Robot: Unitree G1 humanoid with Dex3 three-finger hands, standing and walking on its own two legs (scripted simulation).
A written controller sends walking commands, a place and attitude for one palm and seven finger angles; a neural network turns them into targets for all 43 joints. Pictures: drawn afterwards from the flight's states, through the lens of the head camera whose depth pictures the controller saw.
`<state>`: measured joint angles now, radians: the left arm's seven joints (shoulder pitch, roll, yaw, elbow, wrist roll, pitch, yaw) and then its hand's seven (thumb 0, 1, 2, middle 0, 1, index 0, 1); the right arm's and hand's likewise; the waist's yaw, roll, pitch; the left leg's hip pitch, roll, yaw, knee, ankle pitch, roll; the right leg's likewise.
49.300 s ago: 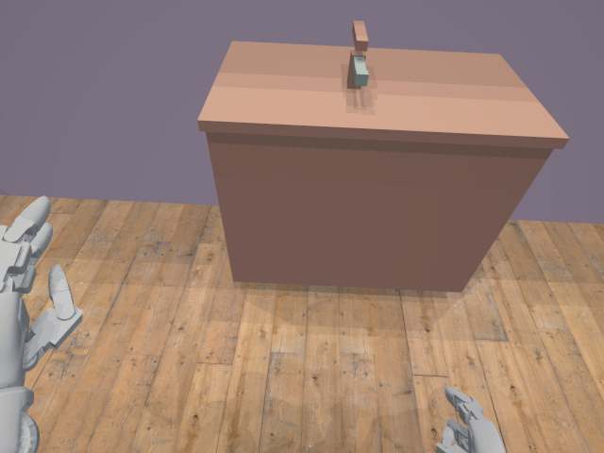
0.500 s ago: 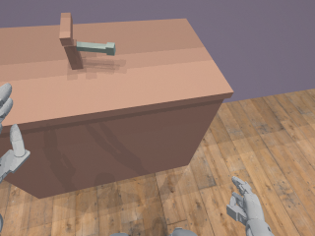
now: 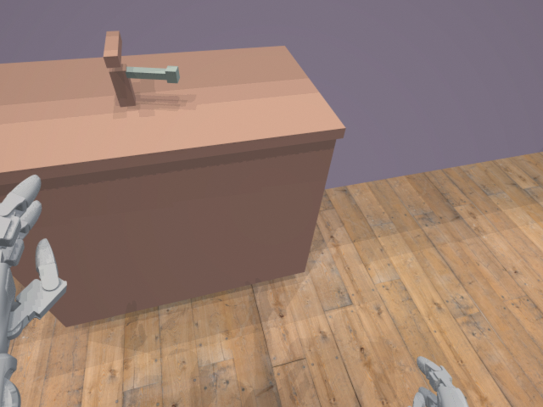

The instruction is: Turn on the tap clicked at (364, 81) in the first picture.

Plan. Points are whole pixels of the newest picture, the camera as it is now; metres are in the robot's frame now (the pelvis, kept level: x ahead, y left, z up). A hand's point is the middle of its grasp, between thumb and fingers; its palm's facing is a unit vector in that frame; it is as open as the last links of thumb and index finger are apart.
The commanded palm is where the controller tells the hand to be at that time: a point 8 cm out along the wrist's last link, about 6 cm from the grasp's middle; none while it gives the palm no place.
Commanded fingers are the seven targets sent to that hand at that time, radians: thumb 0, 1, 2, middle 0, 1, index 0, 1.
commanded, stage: stop stepping back and stand still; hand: left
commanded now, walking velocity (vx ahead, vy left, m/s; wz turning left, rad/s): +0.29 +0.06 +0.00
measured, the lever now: (172, 74) +0.79 +0.23 +0.11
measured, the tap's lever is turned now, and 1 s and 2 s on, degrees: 74 74 74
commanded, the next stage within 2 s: stand and check the lever's angle in 0.62 s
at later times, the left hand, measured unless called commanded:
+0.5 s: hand (42, 405) +0.11 +0.20 +0.16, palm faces +0.34 -0.87 -0.37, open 7.4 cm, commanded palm +0.07 +0.25 +0.19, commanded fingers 0.00 0.90 0.90 -0.20 -0.30 -0.20 -0.30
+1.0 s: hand (64, 354) +0.14 +0.19 +0.18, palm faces +0.40 -0.83 -0.38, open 7.4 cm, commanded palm +0.09 +0.23 +0.19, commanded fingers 0.00 0.90 0.90 -0.20 -0.30 -0.20 -0.30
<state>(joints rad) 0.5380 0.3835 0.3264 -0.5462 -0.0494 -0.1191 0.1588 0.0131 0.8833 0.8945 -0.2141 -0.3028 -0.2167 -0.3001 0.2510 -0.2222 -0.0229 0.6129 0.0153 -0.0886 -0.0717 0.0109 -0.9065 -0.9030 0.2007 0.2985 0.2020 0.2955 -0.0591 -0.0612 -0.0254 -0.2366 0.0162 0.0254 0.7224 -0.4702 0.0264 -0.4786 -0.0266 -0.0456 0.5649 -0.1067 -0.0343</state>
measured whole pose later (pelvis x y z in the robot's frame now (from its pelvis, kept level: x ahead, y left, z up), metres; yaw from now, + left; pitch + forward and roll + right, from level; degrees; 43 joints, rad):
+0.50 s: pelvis -0.08 -0.03 +0.00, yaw +1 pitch -2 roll +1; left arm 0.57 0.35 0.30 -0.59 -0.05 -0.12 0.12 0.02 0.88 0.89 -0.21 -0.30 -0.21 -0.30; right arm 0.21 -0.19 0.00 0.65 0.01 -0.11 -0.05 0.01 -0.91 -0.90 0.20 0.30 0.20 0.30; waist -0.02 -0.04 0.04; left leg -0.32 0.02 0.05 0.74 -0.41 0.05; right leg -0.39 0.00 -0.07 0.62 -0.24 -0.06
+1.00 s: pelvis -0.06 -0.05 +0.00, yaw +1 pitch -3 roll +0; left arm 0.50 0.39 0.34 -0.60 -0.05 -0.15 0.17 0.02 0.88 0.89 -0.22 -0.30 -0.22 -0.30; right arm 0.20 -0.19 -0.01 0.64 0.01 -0.10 -0.07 0.01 -0.91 -0.90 0.20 0.30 0.20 0.30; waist 0.00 -0.03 0.08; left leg -0.27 0.02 0.01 0.60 -0.27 -0.01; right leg -0.30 0.00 -0.03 0.64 -0.34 -0.01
